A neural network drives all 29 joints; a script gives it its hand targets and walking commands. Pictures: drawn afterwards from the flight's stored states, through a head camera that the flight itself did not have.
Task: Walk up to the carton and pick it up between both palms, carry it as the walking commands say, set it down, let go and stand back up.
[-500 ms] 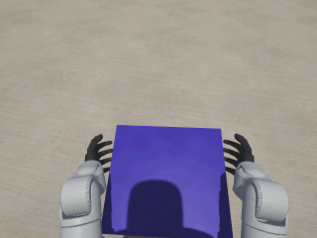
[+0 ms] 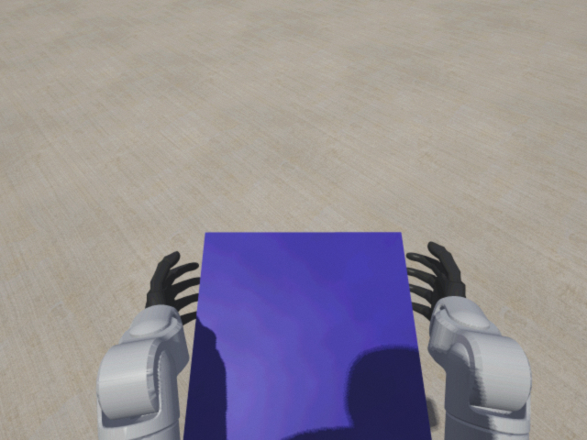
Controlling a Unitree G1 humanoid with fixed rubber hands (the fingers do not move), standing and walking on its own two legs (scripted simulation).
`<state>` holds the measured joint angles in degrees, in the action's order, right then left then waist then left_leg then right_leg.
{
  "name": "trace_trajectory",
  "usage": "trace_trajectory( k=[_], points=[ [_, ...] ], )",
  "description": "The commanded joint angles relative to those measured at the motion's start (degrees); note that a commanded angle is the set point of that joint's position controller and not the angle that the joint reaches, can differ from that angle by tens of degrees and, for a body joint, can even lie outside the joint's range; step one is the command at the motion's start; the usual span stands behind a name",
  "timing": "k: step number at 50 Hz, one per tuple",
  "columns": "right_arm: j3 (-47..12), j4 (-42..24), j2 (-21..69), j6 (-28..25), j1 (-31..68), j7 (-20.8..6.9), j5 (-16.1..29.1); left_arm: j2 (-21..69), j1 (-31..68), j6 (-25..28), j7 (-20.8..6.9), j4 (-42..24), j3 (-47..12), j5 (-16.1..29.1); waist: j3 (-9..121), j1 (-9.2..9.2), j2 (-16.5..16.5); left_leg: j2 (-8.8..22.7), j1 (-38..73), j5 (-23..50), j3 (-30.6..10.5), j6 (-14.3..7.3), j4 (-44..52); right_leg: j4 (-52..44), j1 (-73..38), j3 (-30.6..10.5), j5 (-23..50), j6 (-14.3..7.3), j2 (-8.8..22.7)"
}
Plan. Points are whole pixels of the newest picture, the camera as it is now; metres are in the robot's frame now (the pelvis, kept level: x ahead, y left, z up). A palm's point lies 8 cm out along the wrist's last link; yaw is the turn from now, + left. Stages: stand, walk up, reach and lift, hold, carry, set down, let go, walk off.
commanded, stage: carry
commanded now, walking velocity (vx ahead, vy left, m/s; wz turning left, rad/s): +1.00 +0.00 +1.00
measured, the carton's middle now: (302, 335) +0.29 +0.01 -0.02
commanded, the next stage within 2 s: none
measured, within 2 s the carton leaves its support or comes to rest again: neither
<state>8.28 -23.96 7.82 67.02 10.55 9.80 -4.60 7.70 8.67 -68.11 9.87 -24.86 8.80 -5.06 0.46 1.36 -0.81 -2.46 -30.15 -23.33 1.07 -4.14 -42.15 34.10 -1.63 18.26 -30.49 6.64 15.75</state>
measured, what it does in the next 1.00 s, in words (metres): walks ahead, turning left: right foot, then left foot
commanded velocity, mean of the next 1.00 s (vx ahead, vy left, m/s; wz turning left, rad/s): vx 1.00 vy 0.00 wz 1.00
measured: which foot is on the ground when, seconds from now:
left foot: down 0.00-0.26, up 0.28-0.52, down 0.54-0.76, up 0.78-1.00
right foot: down 0.00-0.04, up 0.06-0.22, down 0.24-0.56, up 0.58-0.74, down 0.76-1.00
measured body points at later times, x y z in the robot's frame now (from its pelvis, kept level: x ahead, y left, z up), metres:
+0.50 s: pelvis +0.46 +0.03 -0.02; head +0.49 +0.00 +0.43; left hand +0.62 +0.31 +0.09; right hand +0.79 +0.02 +0.07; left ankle +0.40 +0.15 -0.67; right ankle +0.22 -0.14 -0.70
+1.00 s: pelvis +0.91 +0.14 +0.00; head +0.94 +0.14 +0.45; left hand +0.92 +0.45 +0.08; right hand +1.21 +0.29 +0.10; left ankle +0.74 +0.14 -0.52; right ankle +0.90 +0.00 -0.71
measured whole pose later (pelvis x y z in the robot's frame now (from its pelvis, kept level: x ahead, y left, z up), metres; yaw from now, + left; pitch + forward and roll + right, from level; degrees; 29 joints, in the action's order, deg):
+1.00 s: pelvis +0.91 +0.14 +0.00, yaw +59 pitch -2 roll +5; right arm 5.5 -26.0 7.9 63.8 10.7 10.6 -3.5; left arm 7.4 4.1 -66.3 8.2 -26.4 9.4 -4.9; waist -3.3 -4.0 -2.6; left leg -5.6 -32.0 -25.6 0.4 -1.7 -96.3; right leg 42.9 5.4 10.8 -34.4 4.5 8.2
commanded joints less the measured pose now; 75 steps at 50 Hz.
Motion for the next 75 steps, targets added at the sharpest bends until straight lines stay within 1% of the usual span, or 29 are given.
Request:
trace_trajectory(
  k=[1, 4, 8, 10, 12, 13, 17, 22, 25, 27, 29, 32, 36, 37, 38, 42, 48, 52, 55, 56, 57, 58, 59, 60, 62, 67, 68, 70, 75],
  points=[
    [-43.5, -9.4, 47.0, -0.1, 27.4, -11.2, 21.4, 48.5, 21.3, 1.4, -14.3, -6.7, -37.7, 21.3, 20.0, -2.63, 8.1, 4.2, 58.0, 42.1, -34.0, -14.9, 15.0, 55.8, 45.4, -9.4, 9.6, 1.2, -14.1],
    [-43.7, -5.5, 50.7, 0.0, 26.2, -12.5, 21.1, 47.3, 21.7, 2.2, -15.1, -5.8, -38.1, 20.5, 19.0, -4.34, 4.0, 12.0, 54.3, 60.7, -50.6, -20.3, 12.2, 49.7, 56.2, -23.1, -7.9, -0.2, -11.2],
    [-45.7, -4.7, 55.6, 0.2, 15.4, -13.6, 20.5, 50.1, 15.8, 2.9, -14.7, -4.8, -37.8, 18.8, 18.0, -2.64, 7.1, 11.2, 30.7, 57.0, -32.0, -9.3, 6.6, 3.3, 29.7, -29.5, -15.5, -3.2, -6.3],
    [-45.4, -4.5, 54.1, 0.2, 14.7, -14.2, 20.5, 51.4, 16.5, 3.2, -14.4, -4.7, -38.5, 19.0, 25.7, 0.57, 9.1, 1.8, 14.0, 49.9, -12.9, -4.6, -8.7, -15.4, -5.5, -20.8, 14.8, -0.1, -9.4],
    [-46.8, -7.3, 54.3, -0.6, 14.8, -14.5, 21.9, 51.4, 16.4, 4.3, -14.3, -6.0, -38.6, 19.4, 30.8, -0.05, -23.0, -5.9, -18.7, -7.8, 0.0, 0.7, -37.5, -7.5, -38.6, -41.7, 58.7, -2.0, 17.3],
    [-48.9, -15.5, 54.5, -2.1, 24.4, -14.6, 24.1, 53.8, 20.2, 5.5, -14.7, -9.0, -40.1, 20.3, 30.1, 0.51, -24.9, -3.0, -26.6, -8.1, -3.2, 0.2, -44.2, -3.1, -41.9, -43.4, 73.3, -7.9, 16.9],
    [-45.9, -11.0, 51.4, -1.1, 25.0, -13.7, 22.2, 48.8, 21.0, 4.0, -14.6, -7.8, -37.0, 19.7, 8.4, 1.41, -5.9, 1.6, -39.9, -4.9, 4.9, 1.2, -40.5, -5.0, -38.6, -23.1, 78.0, -3.4, 8.8],
    [-45.0, -6.2, 49.7, 1.2, 16.7, -10.9, 18.3, 44.1, 17.0, 1.2, -15.0, -6.6, -35.6, 21.0, 10.0, -2.13, -15.9, -12.5, -3.7, 5.4, 26.4, -0.3, -4.2, -4.8, -20.4, 4.1, 124.7, 10.2, -7.8],
    [-47.1, -11.4, 51.8, 1.2, 18.7, -9.6, 22.5, 44.8, 14.5, 0.1, -15.9, -7.5, -34.1, 22.9, 20.1, -9.09, -17.1, -23.8, 32.0, 16.7, 40.4, 0.4, 16.6, 48.1, -6.9, 5.8, 158.3, 10.7, -9.0],
    [-46.5, -7.1, 51.9, 1.9, 17.8, -10.3, 21.4, 48.8, 12.6, -0.3, -14.6, -4.4, -33.2, 20.5, 27.7, -9.38, 16.6, 11.4, 88.1, 79.8, -35.0, -27.4, 5.6, 96.1, 68.1, -17.5, -8.4, 10.3, -20.1],
    [-44.7, -7.4, 52.6, 1.1, 24.3, -11.2, 21.6, 45.7, 20.3, 2.1, -14.9, -6.1, -31.4, 20.1, 25.3, -9.71, 14.8, 25.4, 70.9, 59.6, -57.1, -29.4, 2.4, 108.9, 78.5, -46.6, -31.8, 5.7, -13.0],
    [-50.2, -11.2, 59.9, 0.6, 27.4, -11.5, 23.1, 47.8, 18.0, 4.4, -16.1, -7.5, -31.0, 20.4, 14.7, -3.95, -19.4, 21.6, 32.3, 34.3, -51.7, -15.4, 7.0, 52.9, 55.1, -49.9, -33.8, -4.9, -2.7],
    [-51.8, 0.1, 56.3, 1.0, 17.9, -13.5, 21.8, 45.4, 13.8, 6.1, -15.7, 0.8, -26.9, 16.1, 15.9, 0.56, -10.2, 2.7, -9.3, 0.5, -2.2, -1.0, -14.7, -0.5, -9.0, -22.5, 19.5, 2.4, -7.5],
    [-52.6, 0.6, 57.4, 0.6, 23.0, -13.7, 22.9, 44.5, 13.3, 6.7, -16.0, 2.7, -26.0, 15.7, 9.9, 0.84, -29.9, -6.6, -13.3, -6.8, 1.5, 3.1, -36.5, -8.8, 0.7, -35.3, 16.3, 5.7, 2.7],
    [-53.0, -1.4, 57.9, 0.3, 22.6, -13.7, 23.2, 44.2, 15.7, 7.1, -15.6, -1.4, -27.6, 17.5, 14.4, -1.13, -42.0, -7.6, -13.2, -8.7, -1.2, 3.4, -46.8, -14.7, -2.9, -47.4, 22.5, 3.2, 8.6],
    [-48.6, -2.7, 56.9, 0.0, 20.4, -13.8, 23.2, 44.5, 22.8, 7.0, -14.5, -13.7, -32.6, 19.4, 16.5, 0.51, -17.0, 0.5, -26.6, -0.1, -1.1, 2.7, -60.7, -2.1, -19.1, -33.3, 59.8, 6.0, 5.5],
    [-45.8, -3.3, 53.1, 0.4, 18.5, -13.3, 20.8, 45.6, 17.9, 4.2, -13.5, -10.5, -33.5, 17.2, 13.5, 0.47, -6.2, 2.6, -31.2, 5.1, 0.6, 0.2, -52.3, -4.7, -29.0, -23.2, 64.9, 3.8, 6.3],
    [-42.1, -0.9, 50.2, 1.8, 15.0, -11.9, 17.7, 42.5, 21.1, 2.1, -13.6, -12.2, -35.8, 19.4, 8.6, -0.96, -6.5, -1.2, -17.7, 7.9, 12.3, -1.4, -30.3, -12.5, -20.4, -6.4, 79.4, 11.4, -0.4],
    [-43.9, -3.1, 50.5, 2.6, 19.6, -10.5, 19.2, 42.9, 20.5, 0.6, -13.5, -11.0, -35.6, 19.3, 11.5, -4.77, -16.1, -18.2, 19.6, 8.0, 47.9, 2.5, 12.7, -3.2, -9.3, 17.1, 152.3, 32.1, -13.3],
    [-43.8, -2.6, 51.9, 3.1, 15.8, -10.5, 20.8, 41.8, 21.9, 0.3, -13.0, -12.4, -35.3, 19.7, 18.4, -10.48, -17.4, -21.1, 40.3, 12.5, 53.4, -1.4, 26.7, 32.4, -0.3, 22.4, 172.9, 37.2, -19.5],
    [-42.4, -1.7, 54.8, 2.7, 12.5, -10.3, 22.0, 42.1, 22.5, -0.1, -12.6, -12.1, -34.2, 20.5, 19.8, -15.16, 10.3, -4.2, 64.3, 30.9, 17.4, -14.1, 25.1, 95.1, 37.6, 5.6, 107.3, 30.5, -16.7],
    [-41.2, 2.6, 52.7, 3.2, 9.2, -11.1, 20.7, 44.1, 18.7, -0.1, -12.4, -10.8, -34.5, 19.8, 28.6, -10.57, 30.5, 15.4, 89.2, 70.2, -31.5, -26.9, 8.7, 105.6, 68.4, -22.8, -16.7, 18.7, -21.8],
    [-38.7, 2.9, 48.8, 3.6, 10.1, -12.0, 18.2, 43.1, 19.7, 0.4, -11.8, -10.1, -35.8, 18.7, 29.5, -8.24, 17.7, 24.1, 76.1, 73.2, -40.3, -24.7, 10.7, 105.7, 65.3, -41.8, -20.2, 11.9, -15.5],
    [-40.3, -4.6, 49.8, 2.0, 16.1, -12.2, 19.1, 45.6, 19.3, 2.6, -11.7, -12.7, -35.6, 20.0, 25.5, -6.53, 2.6, 19.5, 63.6, 61.8, -30.9, -16.8, 11.5, 88.0, 61.5, -34.7, -13.4, 7.4, -14.0],
    [-42.8, -9.0, 58.3, 1.3, 20.1, -11.8, 20.6, 49.5, 22.5, 3.3, -13.7, -13.7, -37.6, 22.4, 21.5, -3.33, -15.8, 20.2, 41.4, 20.2, -43.6, -17.5, 19.2, 54.6, 49.6, -35.8, -4.4, -0.5, -7.1],
    [-48.7, -1.2, 55.3, 1.4, 16.0, -14.4, 21.0, 46.8, 19.8, 4.7, -14.7, -7.2, -33.1, 18.2, 12.2, -1.58, 3.1, 10.3, 5.5, 0.2, -9.7, -6.1, 11.9, -6.5, 5.2, -18.6, 13.8, 2.9, -7.6],
    [-47.7, 1.2, 55.5, 1.3, 12.3, -14.2, 20.3, 48.1, 19.6, 4.2, -14.7, -4.6, -33.8, 19.3, 16.2, -1.27, -1.6, 4.5, -2.2, -2.9, -7.7, -5.1, 1.9, -8.9, -7.7, -18.4, 17.4, 2.6, -9.3],
    [-45.6, -1.3, 54.2, 0.7, 14.0, -13.6, 19.2, 47.0, 19.3, 3.4, -14.8, -6.9, -35.2, 20.5, 20.2, -1.39, -29.7, -2.8, -15.0, -3.7, 1.9, 0.4, -30.1, -18.8, -13.4, -38.1, 11.8, 2.6, 13.9],
    [-46.0, -4.5, 56.7, 0.7, 20.4, -15.0, 22.3, 48.7, 27.9, 4.3, -13.8, -16.5, -38.9, 20.4, 18.8, -0.68, -8.9, 5.9, -17.2, 6.4, -1.5, 1.2, -38.4, -10.6, -18.0, -24.1, 40.4, 0.5, 11.0]
  ],
)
